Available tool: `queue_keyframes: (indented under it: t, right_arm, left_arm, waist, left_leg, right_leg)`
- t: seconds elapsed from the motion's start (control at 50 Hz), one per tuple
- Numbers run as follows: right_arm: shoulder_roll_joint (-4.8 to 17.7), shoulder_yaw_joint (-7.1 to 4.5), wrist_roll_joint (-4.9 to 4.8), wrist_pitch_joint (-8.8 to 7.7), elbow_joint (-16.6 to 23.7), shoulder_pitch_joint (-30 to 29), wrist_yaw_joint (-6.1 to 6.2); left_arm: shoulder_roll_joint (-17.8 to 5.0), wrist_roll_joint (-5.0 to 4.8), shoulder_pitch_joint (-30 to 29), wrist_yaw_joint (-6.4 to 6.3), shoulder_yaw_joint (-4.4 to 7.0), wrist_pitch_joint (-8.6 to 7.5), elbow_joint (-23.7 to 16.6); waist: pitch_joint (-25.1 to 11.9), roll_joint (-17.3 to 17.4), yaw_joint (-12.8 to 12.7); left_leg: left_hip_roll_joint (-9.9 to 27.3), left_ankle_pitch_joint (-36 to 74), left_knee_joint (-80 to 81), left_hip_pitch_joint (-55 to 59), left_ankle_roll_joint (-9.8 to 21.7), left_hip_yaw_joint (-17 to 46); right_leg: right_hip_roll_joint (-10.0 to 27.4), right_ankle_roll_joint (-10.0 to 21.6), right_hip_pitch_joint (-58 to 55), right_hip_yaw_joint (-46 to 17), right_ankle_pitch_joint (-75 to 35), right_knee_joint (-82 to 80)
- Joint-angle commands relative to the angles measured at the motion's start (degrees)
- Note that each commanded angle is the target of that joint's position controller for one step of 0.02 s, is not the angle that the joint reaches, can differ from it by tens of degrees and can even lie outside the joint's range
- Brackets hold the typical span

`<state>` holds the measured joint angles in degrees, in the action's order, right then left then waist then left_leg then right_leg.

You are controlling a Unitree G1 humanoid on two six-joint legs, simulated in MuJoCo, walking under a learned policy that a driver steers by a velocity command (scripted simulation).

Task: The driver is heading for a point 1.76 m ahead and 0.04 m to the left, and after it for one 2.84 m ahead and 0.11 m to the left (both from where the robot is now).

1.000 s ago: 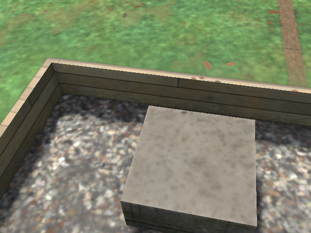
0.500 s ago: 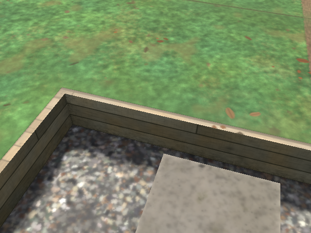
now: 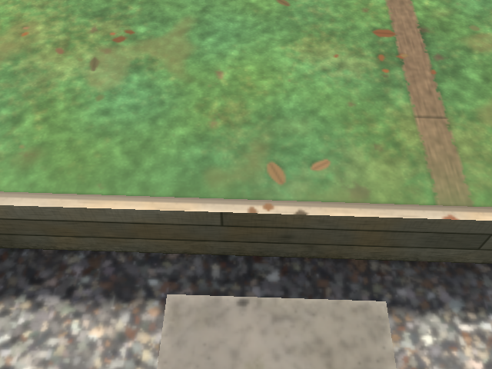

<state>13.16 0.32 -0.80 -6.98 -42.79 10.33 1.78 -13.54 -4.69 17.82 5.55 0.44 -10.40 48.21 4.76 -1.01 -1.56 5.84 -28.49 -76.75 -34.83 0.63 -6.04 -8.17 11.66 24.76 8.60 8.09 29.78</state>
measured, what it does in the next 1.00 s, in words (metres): walks ahead: left foot, then right foot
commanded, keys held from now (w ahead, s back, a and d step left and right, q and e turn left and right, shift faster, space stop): w+e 0.28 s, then w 0.12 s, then w+q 0.60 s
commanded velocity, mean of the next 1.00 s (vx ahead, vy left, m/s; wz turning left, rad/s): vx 0.50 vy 0.00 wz -0.06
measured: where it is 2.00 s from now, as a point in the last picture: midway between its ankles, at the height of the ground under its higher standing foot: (244, 155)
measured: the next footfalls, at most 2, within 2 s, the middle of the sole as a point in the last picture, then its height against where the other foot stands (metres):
left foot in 0.38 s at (245, 348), level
right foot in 0.98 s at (293, 336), level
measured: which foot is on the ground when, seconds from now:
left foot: up 0.00-0.36, down 0.38-0.98, up 1.00-1.00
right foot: down 0.00-0.38, up 0.40-0.96, down 0.98-1.00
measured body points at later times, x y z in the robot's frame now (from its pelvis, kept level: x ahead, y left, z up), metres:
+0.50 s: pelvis +0.34 +0.02 +0.00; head +0.35 +0.01 +0.45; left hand +0.45 +0.27 -0.12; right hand +0.42 -0.24 -0.11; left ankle +0.42 +0.04 -0.72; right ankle +0.17 -0.02 -0.59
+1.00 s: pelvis +0.56 -0.03 +0.00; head +0.52 -0.02 +0.45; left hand +0.74 +0.19 -0.07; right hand +0.63 -0.32 -0.11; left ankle +0.43 +0.04 -0.70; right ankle +0.46 -0.08 -0.71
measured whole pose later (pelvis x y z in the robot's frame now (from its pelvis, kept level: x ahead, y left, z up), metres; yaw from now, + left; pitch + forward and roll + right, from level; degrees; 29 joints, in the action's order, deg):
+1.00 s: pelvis +0.56 -0.03 +0.00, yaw -1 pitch +0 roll +0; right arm 16.4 -4.5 -1.1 -1.5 -46.5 20.2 -1.7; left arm -11.6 -1.6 14.1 3.5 0.4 -5.4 34.4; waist -7.7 -0.8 1.2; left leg -8.7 -28.6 -43.3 -7.5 8.7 4.2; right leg -2.8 4.4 9.7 6.8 22.8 41.0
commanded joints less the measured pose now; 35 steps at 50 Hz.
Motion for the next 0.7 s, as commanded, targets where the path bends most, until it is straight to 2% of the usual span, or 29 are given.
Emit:
queue_keyframes:
  t: [0.02, 0.04, 0.06, 0.1, 0.14, 0.16, 0.2, 0.22, 0.24, 0.28, 0.3, 0.32, 0.34, 0.36, 0.38, 0.4, 0.42, 0.44, 0.46, 0.48, 0.5, 0.52, 0.54, 0.56, 0.58, 0.6, 0.66, 0.68, 0.7]
  right_arm:
    - [-1.1, 0.17, 1.6, -2.12, 2.0, 4.9, -0.06]
    - [-0.9, -0.01, -0.25, -1.72, 2.5, 3.1, -0.57]
    - [-0.8, 0.36, -0.88, -1.66, 4.2, -2.0, -0.64]
    - [-1.7, 0.93, -0.87, -1.51, 6.3, -9.0, -1.07]
    - [-2.4, 1.3, -1.23, -1.3, 7.3, -13.8, -2.7]
    - [-2.5, 1.44, -1.49, -1.13, 8.4, -16.3, -3.76]
    - [-2.0, 1.17, -1.99, -1.27, 10.2, -21.1, -5.3]
    - [-1.2, 0.89, -1.97, -1.23, 10.0, -22.1, -5.68]
    - [-1.3, 0.95, -2.7, -1.18, 9.5, -22.3, -6.18]
    - [-2.0, 1.23, -3.17, -1.64, 10.3, -23.3, -6.59]
    - [-2.5, 1.07, -3.63, -2.0, 9.9, -21.3, -6.25]
    - [-1.3, 0.78, -3.12, -2.53, 7.3, -13.8, -5.65]
    - [0.9, -0.13, -2.4, -2.34, 6.1, -7.2, -5.06]
    - [3.1, -1.18, -1.36, -1.87, 3.4, 0.9, -4.89]
    - [4.8, -1.73, -1.33, -1.29, -0.3, 10.7, -4.65]
    - [6.3, -1.52, -3.46, -0.51, -0.9, 13.6, -3.96]
    - [4.3, -0.84, -3.66, -0.07, 1.3, 11.7, -5.89]
    - [4.1, -1.83, -4.13, -0.31, 1.4, 7.0, -6.18]
    - [3.1, -2.12, -3.14, -0.85, 2.9, 3.9, -5.34]
    - [3.6, -2.66, -2.93, -1.83, 2.1, 3.0, -4.91]
    - [3.8, -3.16, -3.26, -2.31, 1.1, 3.4, -4.89]
    - [3.3, -2.97, -2.62, -2.24, 0.5, 3.4, -4.62]
    - [1.9, -2.32, -1.84, -1.92, 0.5, 2.8, -4.15]
    - [1.1, -1.97, -1.64, -1.51, -0.6, 4.2, -3.67]
    - [1.1, -1.72, -1.29, -1.19, -1.4, 5.4, -3.87]
    - [1.9, -1.9, -1.22, -1.09, -1.9, 6.8, -4.12]
    - [5.7, -2.75, -1.65, 0.27, -2.0, 10.6, -4.8]
    - [5.7, -2.72, -1.49, 0.49, -2.4, 12.2, -5.1]
    - [7.2, -3.17, -0.7, 0.97, -1.4, 13.1, -5.05]
  left_arm:
    - [-5.4, 1.73, -3.7, -0.47, 1.1, 0.56, -2.8]
    - [-4.6, 2.66, -3.5, 0.13, 1.24, 1.26, -3.3]
    - [-4.1, 2.65, -0.8, 0.56, 1.33, 1.63, -2.3]
    - [-4.2, 2.9, 3.5, 0.29, 1.71, 2.2, -1.0]
    - [-4.1, 3.4, 8.8, -0.76, 2.27, 2.36, 0.7]
    - [-5.1, 3.55, 11.4, -1.19, 2.63, 2.81, 1.8]
    - [-5.3, 4.67, 14.4, -2.02, 3.16, 3.01, 2.4]
    - [-4.6, 4.8, 15.1, -2.45, 3.09, 2.77, 2.5]
    - [-3.9, 4.62, 15.1, -2.74, 3.14, 2.51, 2.6]
    - [-2.6, 4.66, 11.2, -3.57, 2.82, 2.64, 0.7]
    - [-2.0, 4.44, 11.2, -3.92, 2.52, 2.94, 1.8]
    - [-4.0, 5.14, 8.3, -4.21, 3.11, 3.0, 0.5]
    - [-6.0, 5.05, 3.8, -4.58, 3.72, 2.96, -1.7]
    - [-7.4, 5.44, -0.3, -4.36, 3.86, 2.57, -3.2]
    - [-7.4, 5.82, -2.9, -3.73, 3.84, 2.05, -4.5]
    - [-3.8, 4.09, 1.2, -2.97, 3.17, 2.3, -4.5]
    - [-9.0, 0.39, 15.8, -2.99, 5.14, 3.06, -1.8]
    - [-11.2, -0.41, 24.4, -3.03, 5.64, 3.63, -1.1]
    - [-10.4, 0.38, 23.0, -3.04, 5.53, 4.41, -1.1]
    - [-6.4, 1.69, 18.2, -3.68, 4.04, 5.03, -2.5]
    - [-2.4, 2.33, 14.2, -4.02, 2.5, 4.96, -3.3]
    - [0.1, 2.61, 10.6, -4.17, 1.26, 4.57, -5.4]
    - [0.3, 2.82, 8.1, -4.3, 0.78, 4.19, -7.4]
    - [-0.6, 2.76, 7.4, -4.37, 0.76, 4.03, -8.5]
    - [-1.9, 2.86, 6.4, -4.41, 1.17, 4.07, -9.5]
    - [-2.5, 3.04, 5.2, -4.39, 1.44, 3.94, -10.4]
    - [-3.2, 1.2, -0.4, -3.07, 1.36, 4.27, -12.9]
    - [-2.8, 1.14, -3.2, -2.71, 1.2, 4.39, -13.6]
    - [-2.2, 1.62, -3.2, -2.99, 0.89, 4.75, -13.2]
  waist:
    - [-7.4, 1.3, 6.0]
    - [-10.0, -2.7, 4.2]
    - [-8.9, -4.6, 2.9]
    - [-7.4, -4.2, 0.3]
    - [-5.7, -3.6, -2.1]
    - [-5.0, -1.5, -2.6]
    - [-3.6, -3.0, -4.3]
    - [-3.1, -3.9, -4.7]
    - [-2.7, -3.9, -4.7]
    - [-2.4, -4.1, -3.5]
    - [-2.9, -3.0, -2.4]
    - [-8.3, -5.6, -0.9]
    - [-9.3, -6.3, 3.5]
    - [-9.4, -3.4, 9.0]
    - [-12.4, 0.9, 12.9]
    - [-20.6, 10.0, 10.7]
    - [-21.4, 15.7, 4.9]
    - [-20.3, 20.4, 1.1]
    - [-16.3, 11.8, 0.3]
    - [-11.6, 0.3, -0.3]
    - [-7.5, -5.6, -0.1]
    - [-7.0, -6.5, -0.9]
    - [-8.0, -2.9, -1.6]
    - [-8.9, 0.9, -1.6]
    - [-9.3, 3.7, -1.7]
    - [-9.5, 5.2, -1.3]
    - [-7.3, 5.0, 1.7]
    - [-5.0, 6.1, 2.9]
    - [-6.6, 6.3, 3.1]
  left_leg:
    - [-0.3, 8.0, -1.7, 4.3, -0.7, -4.4]
    - [-0.3, 11.1, -0.1, 3.7, -0.6, -5.9]
    - [-0.2, 12.8, 1.3, 1.6, -0.7, -6.8]
    - [-1.5, 13.7, 3.9, -5.2, -1.4, -7.6]
    - [-2.1, 12.6, 6.4, -15.3, -2.1, -6.8]
    - [-2.6, 12.3, 9.1, -17.9, -2.7, -5.9]
    - [-4.3, 13.1, 15.9, -25.3, -2.1, -5.5]
    - [-4.1, 13.4, 18.5, -27.8, -1.6, -4.5]
    - [-4.0, 15.5, 21.5, -28.9, -0.8, -3.5]
    - [-6.1, 25.1, 35.7, -13.3, 1.6, -3.8]
    - [-7.7, 28.2, 40.0, -1.9, 3.0, -4.7]
    - [-10.0, 30.8, 34.8, 15.9, 4.7, -4.7]
    - [-8.6, 29.2, 36.6, 23.5, 5.1, -0.9]
    - [-6.5, 29.6, 41.5, 29.7, 5.3, 1.7]
    - [-2.6, 31.4, 43.4, 39.7, 5.0, 3.8]
    - [8.8, 38.6, 39.2, 52.1, 2.6, 13.6]
    - [16.5, 45.7, 49.2, 52.2, 5.7, 36.8]
    - [17.0, 28.0, 61.4, 48.5, 7.9, 47.9]
    - [15.1, 19.6, 64.0, 44.6, 7.1, 45.2]
    - [13.7, 25.8, 63.0, 35.7, 6.0, 39.2]
    - [10.6, 36.8, 60.5, 24.1, 6.2, 30.8]
    - [7.0, 40.3, 59.3, 18.8, 7.6, 23.1]
    - [4.3, 42.7, 59.8, 18.0, 9.5, 19.3]
    - [2.9, 43.2, 61.3, 18.4, 11.6, 17.0]
    - [2.1, 42.7, 62.4, 19.3, 12.7, 15.7]
    - [1.5, 40.4, 63.3, 20.1, 13.1, 15.4]
    - [1.2, 27.3, 67.5, 23.3, 13.2, 16.8]
    - [1.7, 24.5, 68.7, 24.9, 12.7, 18.1]
    - [1.1, 28.0, 67.8, 24.7, 11.6, 17.4]
  right_leg:
    - [14.3, -1.8, 8.0, -14.6, -14.4, -10.6]
    - [12.0, -2.5, 5.7, -13.1, -16.0, -9.7]
    - [11.5, -3.3, 5.3, -14.1, -16.3, -9.2]
    - [11.5, -4.0, 0.1, -17.9, -17.9, -6.4]
    - [12.6, -3.7, -9.6, -23.8, -14.9, -4.2]
    - [12.5, -2.8, -13.2, -26.4, -11.8, -4.4]
    - [12.8, -1.6, -23.7, -31.0, -8.9, -6.4]
    - [13.4, -1.1, -28.5, -32.6, -9.8, -6.6]
    - [13.7, -1.0, -31.3, -33.1, -12.5, -6.5]
    - [9.9, -2.0, -23.1, -27.2, -16.4, -8.5]
    - [9.7, -4.5, -18.7, -25.6, -21.0, -10.2]
    - [9.9, -6.8, -13.5, -24.2, -35.2, -8.6]
    - [9.7, -8.7, -12.6, -24.0, -43.1, -4.4]
    - [9.7, -10.6, -11.0, -23.1, -44.5, 3.1]
    - [7.9, -12.5, -6.0, -20.4, -26.1, 15.7]
    - [2.1, -11.7, 1.6, -12.8, 33.2, 35.3]
    - [1.5, -8.7, 10.6, -7.6, 34.8, 49.6]
    - [3.6, -7.4, 16.6, -6.1, 28.2, 58.3]
    - [6.5, -7.8, 18.6, -5.0, 22.1, 60.9]
    - [9.3, -9.3, 16.9, -6.0, 16.8, 61.0]
    - [10.8, -11.1, 10.8, -7.3, 15.3, 55.9]
    - [11.6, -12.3, 6.9, -7.3, 15.6, 50.7]
    - [12.0, -13.1, 5.1, -6.3, 16.4, 45.5]
    - [12.1, -13.7, 4.7, -4.9, 16.9, 42.4]
    - [12.1, -14.3, 4.0, -3.9, 16.9, 39.1]
    - [11.5, -14.8, 4.2, -2.6, 15.6, 36.9]
    - [10.4, -15.6, 4.3, -0.7, 12.4, 28.0]
    - [10.2, -15.2, 6.0, -0.7, 10.9, 25.4]
    - [8.8, -14.1, 1.5, 0.3, 10.3, 27.6]
Over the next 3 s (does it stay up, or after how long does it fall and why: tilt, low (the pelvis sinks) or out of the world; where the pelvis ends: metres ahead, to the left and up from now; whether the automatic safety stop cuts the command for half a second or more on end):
stays up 1.26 -0.01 0.03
